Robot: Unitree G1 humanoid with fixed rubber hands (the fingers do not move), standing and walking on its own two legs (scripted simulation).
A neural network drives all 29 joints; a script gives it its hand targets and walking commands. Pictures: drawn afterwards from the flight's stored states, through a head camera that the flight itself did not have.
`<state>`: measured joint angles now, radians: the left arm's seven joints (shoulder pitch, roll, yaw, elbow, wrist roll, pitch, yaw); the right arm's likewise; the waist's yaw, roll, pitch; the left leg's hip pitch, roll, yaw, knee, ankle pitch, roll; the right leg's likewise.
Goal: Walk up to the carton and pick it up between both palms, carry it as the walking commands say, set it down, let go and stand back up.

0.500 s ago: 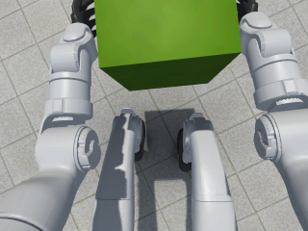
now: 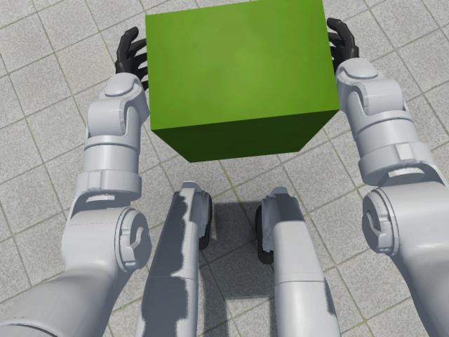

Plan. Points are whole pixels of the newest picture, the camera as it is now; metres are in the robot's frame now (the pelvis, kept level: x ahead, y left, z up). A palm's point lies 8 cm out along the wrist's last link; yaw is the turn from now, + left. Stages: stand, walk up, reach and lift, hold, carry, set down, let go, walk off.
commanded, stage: reach and lift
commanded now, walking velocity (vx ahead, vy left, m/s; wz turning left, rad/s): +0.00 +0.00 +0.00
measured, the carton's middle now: (238, 98) +0.47 +0.01 -0.10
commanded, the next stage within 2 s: none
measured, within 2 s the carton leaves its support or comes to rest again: neither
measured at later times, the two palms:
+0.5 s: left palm (111, 66) +0.45 +0.18 +0.05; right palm (372, 54) +0.48 -0.16 +0.04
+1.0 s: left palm out of the picture +0.44 +0.17 +0.18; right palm out of the picture +0.46 -0.16 +0.17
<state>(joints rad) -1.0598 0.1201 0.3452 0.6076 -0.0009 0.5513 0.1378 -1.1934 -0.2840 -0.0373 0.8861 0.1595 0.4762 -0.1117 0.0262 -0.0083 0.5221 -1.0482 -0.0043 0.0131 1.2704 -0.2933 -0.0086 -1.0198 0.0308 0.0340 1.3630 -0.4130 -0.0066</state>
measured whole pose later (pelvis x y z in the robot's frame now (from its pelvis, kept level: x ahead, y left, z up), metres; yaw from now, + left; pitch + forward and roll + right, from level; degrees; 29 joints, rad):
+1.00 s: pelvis +0.08 +0.01 +0.12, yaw -1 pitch +1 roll +0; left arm -0.63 -0.12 0.51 0.58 0.23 0.57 0.05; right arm -0.72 -0.08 -0.28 0.84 -0.11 0.52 0.01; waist 0.03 0.03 -0.02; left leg -0.51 -0.01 0.01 0.68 -0.20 0.01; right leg -0.47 0.03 0.06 0.73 -0.28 0.00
